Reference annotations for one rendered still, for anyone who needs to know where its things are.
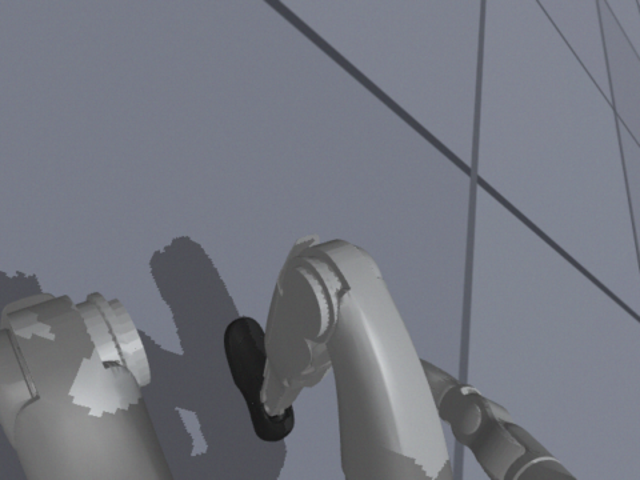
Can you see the right robot arm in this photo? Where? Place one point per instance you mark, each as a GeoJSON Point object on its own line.
{"type": "Point", "coordinates": [505, 450]}

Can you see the right robot hand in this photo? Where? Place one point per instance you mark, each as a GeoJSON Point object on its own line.
{"type": "Point", "coordinates": [440, 382]}

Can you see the right robot foot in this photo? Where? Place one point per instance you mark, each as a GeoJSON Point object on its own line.
{"type": "Point", "coordinates": [246, 356]}

